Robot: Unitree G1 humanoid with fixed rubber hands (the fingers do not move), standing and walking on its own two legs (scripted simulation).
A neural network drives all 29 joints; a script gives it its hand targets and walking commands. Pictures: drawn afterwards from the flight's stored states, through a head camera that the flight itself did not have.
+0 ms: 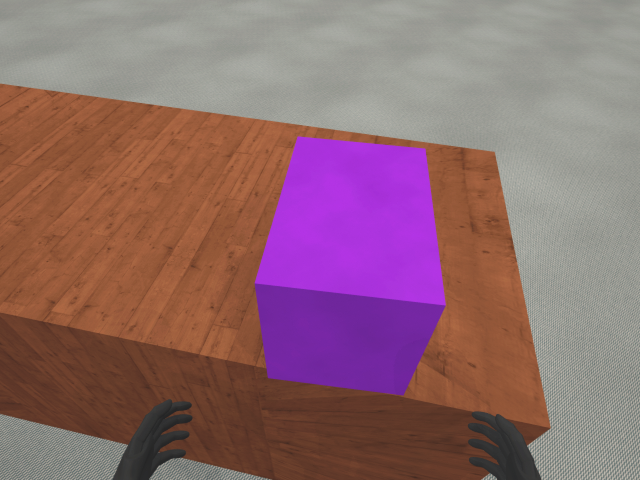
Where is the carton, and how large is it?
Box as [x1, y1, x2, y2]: [255, 137, 445, 394]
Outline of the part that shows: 297,137 255,280 255,289 268,377 403,394 445,305 425,149 308,137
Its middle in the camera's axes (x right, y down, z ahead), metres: +0.04 +0.03 +0.58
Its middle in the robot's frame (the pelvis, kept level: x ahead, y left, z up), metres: +0.42 +0.01 +0.03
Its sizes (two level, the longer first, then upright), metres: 0.289 0.198 0.228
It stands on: a pedestal, 0.70 m high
